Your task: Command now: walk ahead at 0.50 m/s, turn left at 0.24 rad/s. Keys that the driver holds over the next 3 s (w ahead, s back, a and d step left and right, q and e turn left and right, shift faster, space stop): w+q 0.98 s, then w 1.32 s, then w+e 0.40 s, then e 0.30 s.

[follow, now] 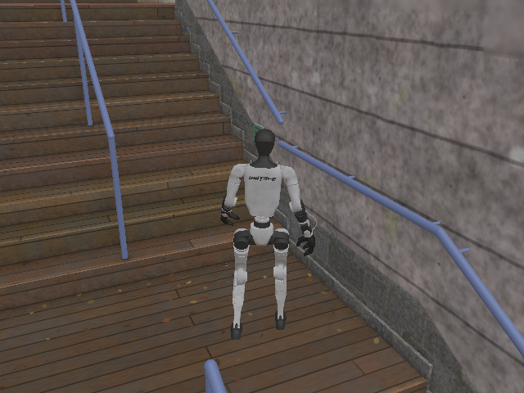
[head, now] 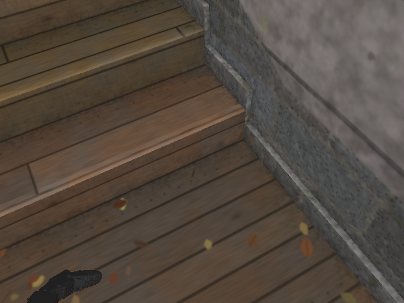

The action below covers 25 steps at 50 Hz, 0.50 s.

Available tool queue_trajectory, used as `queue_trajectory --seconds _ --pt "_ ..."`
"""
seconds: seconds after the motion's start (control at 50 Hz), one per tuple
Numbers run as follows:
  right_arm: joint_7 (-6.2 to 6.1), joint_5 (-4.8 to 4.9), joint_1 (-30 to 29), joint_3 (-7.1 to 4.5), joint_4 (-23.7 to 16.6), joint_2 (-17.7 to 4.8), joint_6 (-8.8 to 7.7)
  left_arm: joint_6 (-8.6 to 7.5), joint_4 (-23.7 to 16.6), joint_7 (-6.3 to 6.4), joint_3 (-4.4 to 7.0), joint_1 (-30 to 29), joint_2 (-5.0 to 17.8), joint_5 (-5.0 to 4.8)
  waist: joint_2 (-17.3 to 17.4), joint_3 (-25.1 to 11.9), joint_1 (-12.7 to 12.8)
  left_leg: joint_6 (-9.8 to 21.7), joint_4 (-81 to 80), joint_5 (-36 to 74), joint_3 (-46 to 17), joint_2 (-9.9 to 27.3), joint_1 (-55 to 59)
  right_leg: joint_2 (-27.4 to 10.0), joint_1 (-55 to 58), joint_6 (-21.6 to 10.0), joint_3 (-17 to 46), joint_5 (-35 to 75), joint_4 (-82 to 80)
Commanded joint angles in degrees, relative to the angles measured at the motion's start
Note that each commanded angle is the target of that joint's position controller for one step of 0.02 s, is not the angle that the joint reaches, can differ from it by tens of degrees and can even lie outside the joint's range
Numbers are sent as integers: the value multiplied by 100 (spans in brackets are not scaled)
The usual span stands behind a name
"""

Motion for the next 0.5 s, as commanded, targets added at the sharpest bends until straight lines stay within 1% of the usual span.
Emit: queue_trajectory --seconds 0.02,0.04,0.06,0.08,0.1,0.12,0.16,0.18,0.2,0.22,0.24,0.26,0.28,0.3,0.32,0.34,0.36,0.38,0.4,0.42,0.44,0.46,0.48,0.5 --pt "29 103 -489 -50 -764 -525 -161 -12 76 22 364 1982 994 -35 -941 -1263 1045 117 2550 -152 -402 187 -3528 -2032 3754 -1467 2584 216 -1396" --pt "-5 21 -665 -48 -810 -471 -77 -18 48 5 297 1518 826 -50 -606 -902 835 100 2255 272 -352 375 -3262 -1799 2982 -1309 2094 204 -1619" --pt "-31 -31 -702 -57 -825 -414 -9 -47 94 14 265 1223 744 -19 -579 -532 664 60 1919 587 -408 507 -3003 -1668 2347 -1206 1762 140 -1962" --pt "-37 -17 -645 -45 -860 -329 74 -82 128 27 259 1015 744 11 -632 -319 492 24 1797 851 -435 544 -2765 -1588 1912 -1121 1482 266 -2217" --pt "-53 -12 -635 -15 -862 -210 129 -122 209 56 278 976 775 0 -647 -245 427 -29 1779 1144 -452 564 -2732 -1606 1754 -1075 1252 469 -2407" --pt "-68 -15 -623 -12 -895 -168 163 -156 273 78 286 1006 772 11 -596 -225 393 -63 1698 1381 -518 545 -2760 -1589 1726 -1065 996 730 -2490" --pt "-78 -41 -745 -32 -963 -158 193 -183 419 134 312 1090 793 43 -497 -184 381 -104 1406 1912 -595 491 -2891 -1525 1803 -984 473 1053 -2562" --pt "-71 -50 -851 -34 -1018 -160 201 -190 509 153 333 1160 836 51 -519 -166 399 -100 1188 2209 -594 507 -2900 -1502 1845 -927 226 1083 -2577" --pt "-44 -67 -986 -32 -1069 -147 203 -190 576 174 344 1205 865 47 -513 -127 431 -92 902 2486 -535 487 -2871 -1454 1872 -861 5 1084 -2592" --pt "-9 -79 -1104 -25 -1148 -124 206 -201 646 195 372 1227 941 40 -587 -83 441 -90 587 2673 -434 480 -2767 -1395 1875 -802 -196 960 -2609" --pt "31 -83 -1325 -15 -1222 -110 207 -202 702 215 386 1288 971 25 -574 7 527 -76 254 2860 -329 458 -2690 -1377 1885 -749 -347 895 -2614" --pt "60 -41 -1424 -42 -1284 -151 225 -181 753 208 400 1339 954 -43 -610 67 557 -47 -12 2961 -258 432 -2612 -1328 1971 -676 -486 904 -2585" --pt "98 -40 -1597 -26 -1363 -122 235 -162 801 209 422 1404 1014 -64 -610 149 638 -16 -264 2993 -155 419 -2575 -1378 2064 -649 -575 858 -2558" --pt "141 -35 -1799 -23 -1460 -112 240 -141 833 209 458 1440 1116 -49 -546 250 713 33 -523 2944 -61 394 -2520 -1408 2118 -603 -659 842 -2523" --pt "190 -44 -1891 -26 -1526 -88 250 -110 852 216 480 1430 1182 -73 -499 309 733 83 -714 2786 29 367 -2474 -1455 2252 -553 -710 843 -2456" --pt "232 -50 -2015 -6 -1611 -66 267 -94 874 212 503 1459 1271 -85 -510 370 774 167 -893 2487 124 346 -2380 -1562 2339 -524 -723 834 -2395" --pt "381 -538 -1891 15 -1598 -88 409 -110 975 156 402 1644 993 138 -662 452 692 251 -1432 2232 519 353 -1983 -1418 2484 -382 -1088 829 -2382" --pt "465 -521 -2031 -20 -1641 -136 449 -73 1039 155 404 1807 1035 129 -783 387 844 346 -1562 1864 759 129 -1507 -1386 2464 -364 -1063 1179 -2312" --pt "456 -474 -1846 -72 -1631 -233 452 -19 1084 154 435 1828 1223 140 -882 321 677 467 -1677 1351 798 -95 -1160 -1408 2641 -344 -1150 2272 -1762" --pt "411 -476 -1301 -95 -1526 -261 429 28 1127 175 451 1860 1380 97 -795 -59 348 644 -1863 1113 841 -364 -539 -1491 2802 -349 -1234 3278 -829" --pt "303 -483 -281 -186 -1177 -419 366 77 1111 173 429 1909 1355 130 -414 -661 -94 788 -2083 1033 899 -748 559 -1267 2602 -255 -1451 3552 644" --pt "194 -551 507 -344 -973 -990 287 79 857 117 308 2097 995 91 394 -1349 -267 1107 -2089 365 -401 55 2355 -1034 972 -18 -1460 2054 2573" --pt "101 -320 453 -522 -1055 -1839 268 50 343 17 191 1983 434 133 1956 -1838 92 1679 -3104 590 -3718 1593 3342 99 -1056 355 -808 -2384 4196" --pt "77 -189 512 -507 -1100 -1734 298 57 260 13 244 1387 802 164 996 -1860 -138 1637 -3577 1232 -4226 1553 3448 71 -1555 264 300 -2088 4533"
